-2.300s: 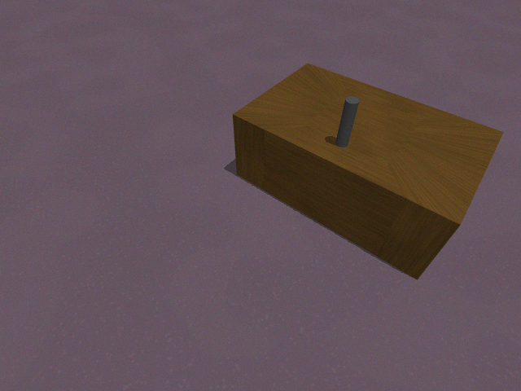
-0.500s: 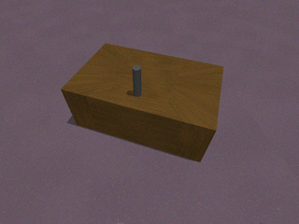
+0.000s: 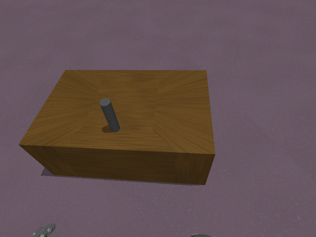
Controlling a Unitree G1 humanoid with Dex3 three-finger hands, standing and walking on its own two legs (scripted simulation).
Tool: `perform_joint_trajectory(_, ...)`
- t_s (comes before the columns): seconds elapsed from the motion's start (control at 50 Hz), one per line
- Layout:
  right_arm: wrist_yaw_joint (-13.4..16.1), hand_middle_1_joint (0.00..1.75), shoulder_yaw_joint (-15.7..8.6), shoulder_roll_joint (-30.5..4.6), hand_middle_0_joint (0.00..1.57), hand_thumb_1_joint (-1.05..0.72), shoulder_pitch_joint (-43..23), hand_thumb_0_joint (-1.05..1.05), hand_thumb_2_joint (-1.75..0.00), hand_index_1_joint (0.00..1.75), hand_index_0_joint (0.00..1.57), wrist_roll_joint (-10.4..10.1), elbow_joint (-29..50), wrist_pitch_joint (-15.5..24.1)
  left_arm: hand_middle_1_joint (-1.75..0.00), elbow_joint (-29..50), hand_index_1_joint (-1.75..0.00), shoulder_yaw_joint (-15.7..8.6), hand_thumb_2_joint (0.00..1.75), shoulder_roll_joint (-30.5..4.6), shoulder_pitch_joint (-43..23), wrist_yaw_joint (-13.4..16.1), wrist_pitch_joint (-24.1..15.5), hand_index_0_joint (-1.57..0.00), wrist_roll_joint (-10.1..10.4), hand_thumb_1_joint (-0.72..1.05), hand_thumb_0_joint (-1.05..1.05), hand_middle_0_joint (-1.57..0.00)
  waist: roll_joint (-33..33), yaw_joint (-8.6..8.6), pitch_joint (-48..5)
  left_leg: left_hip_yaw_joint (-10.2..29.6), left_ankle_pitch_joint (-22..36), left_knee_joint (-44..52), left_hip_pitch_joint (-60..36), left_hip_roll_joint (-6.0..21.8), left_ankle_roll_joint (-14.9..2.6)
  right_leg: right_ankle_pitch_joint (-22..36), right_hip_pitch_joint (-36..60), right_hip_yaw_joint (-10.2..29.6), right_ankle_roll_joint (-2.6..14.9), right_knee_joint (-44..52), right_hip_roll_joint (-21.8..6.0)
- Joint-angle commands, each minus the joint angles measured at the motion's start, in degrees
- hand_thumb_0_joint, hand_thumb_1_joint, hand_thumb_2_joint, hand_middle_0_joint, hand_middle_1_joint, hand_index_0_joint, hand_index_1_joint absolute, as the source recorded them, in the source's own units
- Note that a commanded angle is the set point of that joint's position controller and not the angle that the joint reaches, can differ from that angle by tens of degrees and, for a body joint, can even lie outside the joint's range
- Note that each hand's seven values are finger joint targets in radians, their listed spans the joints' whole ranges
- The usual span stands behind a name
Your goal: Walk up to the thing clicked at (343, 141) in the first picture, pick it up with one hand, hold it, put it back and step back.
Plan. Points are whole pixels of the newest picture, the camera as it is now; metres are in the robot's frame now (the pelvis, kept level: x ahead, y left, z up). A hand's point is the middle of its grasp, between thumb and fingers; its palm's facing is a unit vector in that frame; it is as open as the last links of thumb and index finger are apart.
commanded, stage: walk up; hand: left
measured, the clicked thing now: (110, 116) +0.71 +0.23 -0.26
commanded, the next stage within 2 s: none
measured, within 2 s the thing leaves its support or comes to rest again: neither
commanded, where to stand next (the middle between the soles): +0.25 +0.07 m, yaw -6 degrees
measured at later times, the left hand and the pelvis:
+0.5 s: hand (30, 222) +0.22 +0.39 -0.14, palm faces -0.13 -0.90 -0.41, open 7.4 cm; pelvis +0.17 +0.10 +0.01, yaw -5 degrees
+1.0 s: hand (63, 172) +0.37 +0.33 -0.14, palm faces -0.18 -0.92 -0.34, open 7.4 cm; pelvis +0.21 +0.10 +0.01, yaw -9 degrees
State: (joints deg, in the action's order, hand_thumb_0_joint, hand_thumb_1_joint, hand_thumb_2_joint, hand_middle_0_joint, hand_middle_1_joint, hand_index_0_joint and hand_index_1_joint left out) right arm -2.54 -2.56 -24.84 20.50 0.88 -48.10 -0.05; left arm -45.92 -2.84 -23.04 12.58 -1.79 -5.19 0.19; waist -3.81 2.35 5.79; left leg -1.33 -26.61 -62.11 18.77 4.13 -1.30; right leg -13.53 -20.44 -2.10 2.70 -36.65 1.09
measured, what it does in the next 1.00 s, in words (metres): walks ahead: left foot, then right foot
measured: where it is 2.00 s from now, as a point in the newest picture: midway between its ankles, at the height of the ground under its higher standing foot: outside the picture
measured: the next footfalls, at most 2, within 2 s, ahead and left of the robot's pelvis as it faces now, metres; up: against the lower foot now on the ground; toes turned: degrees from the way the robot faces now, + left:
left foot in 0.32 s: +0.25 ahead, +0.21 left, +0.00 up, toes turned -2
right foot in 0.70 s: +0.29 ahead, -0.02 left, +0.00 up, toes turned -8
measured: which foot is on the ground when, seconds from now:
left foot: up 0.00-0.30, down 0.32-1.00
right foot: down 0.00-0.34, up 0.36-0.68, down 0.70-1.00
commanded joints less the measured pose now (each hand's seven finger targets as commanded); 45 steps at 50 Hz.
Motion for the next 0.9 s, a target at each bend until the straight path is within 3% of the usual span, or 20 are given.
perform_joint_trajectory(0.0, 0.18, 0.3, -3.86, -11.59, 0.2, -0.9, 3.62, 0.0, -0.9, 0.3, 0.2, 0.52, 3.54, 1.64, -0.3, 2.59, -0.3, -5.18, 0.9, -16.45, 6.29, 1.74, -1.17, -0.2, 0.62, 0.9, 0.0, -0.2, 10.67, -2.22, -2.69, 3.91, 6.17, 0.38, 13.77, 3.45, 0.31, 1.13, 9.27, 20.88, 8.77, 18.35, -14.4)
perform_joint_trajectory(0.12, -1.61, 0.3, -4.68, -10.56, 0.2, -0.9, -4.3, 0.0, -0.9, 0.3, 0.2, 1.54, 6.13, 1.32, -0.3, 3.55, -0.3, -5.66, 0.9, -17.68, 8.21, 1.94, -1.93, -0.2, -0.44, 0.9, 0.0, -0.2, 10.82, -3.73, -1.75, 1.55, 9.87, 10.9, 13.25, 4.38, 1.78, -8.76, 4.45, 18.05, 10.48, 19.29, -13.83)
perform_joint_trajectory(0.2, -2.33, 0.3, -5.14, -10.08, 0.2, -0.9, -7.47, 0.0, -0.9, 0.3, 0.2, 1.8, 7.6, 2.04, -0.3, 3.58, -0.3, -5.74, 0.9, -18.87, 8.71, 2.35, -2.11, -0.2, -0.79, 0.9, 0.0, -0.2, 11.21, -3.96, -2.63, 1.05, 11.28, 17.57, 9.77, 3.6, 1.35, -3.82, 4.44, 17.44, 9.81, 14.93, -14.35)
perform_joint_trajectory(0.24, -2.53, 0.3, -5.57, -10.14, 0.2, -0.9, -7.37, 0.0, -0.9, 0.3, 0.2, 1.72, 7.85, 2.53, -0.3, 3.48, -0.3, -5.43, 0.9, -19.43, 8.42, 2.55, -1.9, -0.2, -0.86, 0.9, 0.0, -0.2, 11.19, -2.65, -3.33, -0.66, 8.96, 21.16, 5.28, 1.7, 0.56, 1.01, 3.29, 16.68, 9.28, 12.04, -14.49)
perform_joint_trajectory(0.28, -1.95, 0.3, -6.26, -10.85, 0.2, -0.9, -0.63, 0.0, -0.9, 0.3, 0.2, 1.79, 5.49, 3.13, -0.3, 3.76, -0.3, -4.09, 0.9, -17.21, 6.71, 2.76, -1.29, -0.2, -0.99, 0.9, 0.0, -0.2, 7.45, 1.96, -5.99, -3.1, 10.99, 28.89, -9.63, -1.38, -0.66, 7.8, -3.13, 11.99, 5.92, 1.52, -11.46)
perform_joint_trajectory(0.3, -1.3, 0.3, -7.42, -14.3, 0.2, -0.9, 5.05, 0.0, -0.9, 0.3, 0.2, 2.21, 3.82, 3.58, -0.3, 3.91, -0.3, -2.54, 0.9, -12.98, 9.42, 2.86, -1.12, -0.2, -0.77, 0.9, 0.0, -0.2, -4.94, 4.33, -10.09, 3.43, 6.03, 36.11, -18.11, 1.86, -2.69, 8.99, -6.02, 6.4, 3.28, -14.72, -6.28)
perform_joint_trajectory(0.32, -0.77, 0.3, -8.55, -19.13, 0.2, -0.9, 5.81, 0.0, -0.9, 0.3, 0.2, 2.31, 5.04, 3.83, -0.3, 4.41, -0.3, -1.04, 0.9, -8.24, 11.59, 3.06, -1.34, -0.2, 0.41, 0.9, 0.0, -0.2, -18.17, 4.1, -10.71, 27.97, 4.95, 43.28, -25.85, 16.6, -7.28, -10.83, -20.44, 1.7, -1.2, -26.87, 3.04)
perform_joint_trajectory(0.34, -0.61, 0.3, -8.92, -20.49, 0.2, -0.9, 4.59, 0.0, -0.9, 0.3, 0.2, 0.17, 5.37, 3.27, -0.3, 2.72, -0.3, -2.29, 0.9, -14.21, 10.95, 4.18, -0.86, -0.2, 0.01, 0.9, 0.0, -0.2, -11.92, 3.82, -10.43, 34.32, 4.18, 44.73, -20.27, 22.73, -14.4, -19.39, -20.27, 5.22, -0.45, -33.66, 0.75)
perform_joint_trajectory(0.38, 0.02, 0.3, -6.97, -14.97, 0.2, -0.9, 0.15, 0.0, -0.9, 0.3, 0.2, -0.59, 6.47, 2.99, -0.3, 0.93, -0.3, -2.27, 0.9, -14.99, 10.07, 3.79, -0.65, -0.2, 0.32, 0.9, 0.0, -0.2, -2.06, 0.97, -4.15, 22.15, 14.41, 43.14, -13.33, 17.63, -13.1, -13.7, -18.49, 7.44, -0.01, -35.55, -1.7)
perform_joint_trajectory(0.44, 1.0, 0.3, -5.17, -13.22, 0.2, -0.9, -3.23, 0.0, -0.9, 0.3, 0.2, -0.84, 6.21, 3.8, -0.3, -1.63, -0.3, -2.23, 0.9, -12.85, 13.27, 2.65, 0.09, -0.2, 0.5, 0.9, 0.0, -0.2, -5.52, -2.08, -2.92, 9.15, 26.86, 40.97, -7.58, 12.51, -10.48, -7.91, -11.7, 5.67, -0.77, -26.33, -4.0)
perform_joint_trajectory(0.5, 1.77, 0.3, -4.22, -12.22, 0.2, -0.9, -3.28, 0.0, -0.9, 0.3, 0.2, -0.54, 6.18, 4.0, -0.3, -1.41, -0.3, -1.82, 0.9, -10.27, 10.4, 2.19, 1.29, -0.2, -0.03, 0.9, 0.0, -0.2, -5.46, -1.82, -3.17, 5.07, 36.69, 39.2, -7.3, 12.63, -11.29, -6.42, -8.27, 3.68, -2.1, -16.78, -4.02)
perform_joint_trajectory(0.58, 2.44, 0.3, -3.14, -11.7, 0.2, -0.9, -4.7, 0.0, -0.9, 0.3, 0.2, -0.8, 5.69, 3.51, -0.3, -1.5, -0.3, -1.91, 0.9, -8.99, 6.83, 2.55, 2.12, -0.2, -0.06, 0.9, 0.0, -0.2, -4.75, -2.3, -6.46, 2.31, 51.78, 32.55, -6.6, 12.62, -9.75, -1.67, -0.77, 0.61, -0.95, -8.65, -2.71)
perform_joint_trajectory(0.66, 2.81, 0.3, -2.58, -11.18, 0.2, -0.9, -7.57, 0.0, -0.9, 0.3, 0.2, -1.69, 5.32, 2.51, -0.3, -2.55, -0.3, -2.21, 0.9, -9.76, 4.79, 2.57, 2.55, -0.2, -0.48, 0.9, 0.0, -0.2, -2.08, -3.87, -8.57, 1.83, 38.99, 26.24, -3.52, 10.35, -6.1, 5.25, 7.49, 0.55, 1.25, 2.49, -1.74)
perform_joint_trajectory(0.68, 2.81, 0.3, -1.94, -9.64, 0.2, -0.9, -7.22, 0.0, -0.9, 0.3, 0.2, -1.87, 4.87, 2.34, -0.3, -2.46, -0.3, -2.67, 0.9, -11.67, 3.19, 2.63, 2.32, -0.2, -0.72, 0.9, 0.0, -0.2, 1.17, -3.76, -8.91, 1.16, 32.88, 24.4, -0.47, 8.67, -3.76, 13.35, 10.87, 4.43, 2.42, 4.03, -4.12)
perform_joint_trajectory(0.7, 2.86, 0.3, -1.21, -7.64, 0.2, -0.9, -6.16, 0.0, -0.9, 0.3, 0.2, -2.2, 4.78, 2.4, -0.3, -2.0, -0.3, -3.38, 0.9, -14.56, 2.46, 2.79, 1.98, -0.2, -1.06, 0.9, 0.0, -0.2, 7.12, -3.5, -10.57, -0.67, 25.81, 19.62, 3.16, 5.76, -1.3, 19.16, 13.93, 15.0, 5.22, 5.46, -11.25)
perform_joint_trajectory(0.72, 3.24, 0.3, -1.13, -7.21, 0.2, -0.9, -5.27, 0.0, -0.9, 0.3, 0.2, -2.18, 3.38, 1.85, -0.3, -1.64, -0.3, -3.09, 0.9, -16.07, -0.51, 2.75, 1.94, -0.2, -0.29, 0.9, 0.0, -0.2, 9.84, -2.73, -11.22, -1.06, 9.99, 16.25, -1.02, 0.11, 0.3, 21.44, 6.57, 23.31, 11.72, 7.25, -18.54)
perform_joint_trajectory(0.74, 3.69, 0.3, -1.74, -8.04, 0.2, -0.9, -5.6, 0.0, -0.9, 0.3, 0.2, -1.93, 1.4, 1.38, -0.3, -1.89, -0.3, -2.42, 0.9, -15.44, -2.92, 2.72, 2.29, -0.2, -0.12, 0.9, 0.0, -0.2, 11.15, -1.93, -9.91, -0.5, -1.15, 18.25, -4.75, -0.74, -0.41, 18.76, 1.49, 23.59, 12.88, 7.77, -19.31)
perform_joint_trajectory(0.78, 3.43, 0.3, -1.69, -8.26, 0.2, -0.9, -4.59, 0.0, -0.9, 0.3, 0.2, -1.84, -1.32, 1.78, -0.3, -2.64, -0.3, -1.33, 0.9, -13.23, -6.14, 2.8, 2.64, -0.2, -0.36, 0.9, 0.0, -0.2, 10.1, -0.54, -9.41, 1.26, 4.58, 26.61, -7.12, 0.11, -0.8, 13.43, -0.25, 17.58, 7.94, 6.78, -14.63)
perform_joint_trajectory(0.82, 3.09, 0.3, -1.81, -10.77, 0.2, -0.9, -8.78, 0.0, -0.9, 0.3, 0.2, -1.09, -2.65, 2.6, -0.3, -4.11, -0.3, -0.5, 0.9, -10.25, -5.65, 2.43, 3.2, -0.2, -0.06, 0.9, 0.0, -0.2, 6.3, -2.3, -7.2, 7.68, 6.53, 36.14, -4.52, 7.14, -3.57, 6.47, -0.06, 9.69, 1.29, 3.1, -7.05)
perform_joint_trajectory(0.88, 2.88, 0.3, -0.96, -10.43, 0.2, -0.9, -12.04, 0.0, -0.9, 0.3, 0.2, -0.77, -4.75, 3.19, -0.3, -6.67, -0.3, -0.53, 0.9, -10.02, -7.64, 2.14, 3.45, -0.2, -0.3, 0.9, 0.0, -0.2, 5.37, -3.07, -7.01, 5.58, 13.27, 38.61, -2.4, 8.23, -3.4, 8.62, 7.01, 7.26, 1.06, 3.47, -5.74)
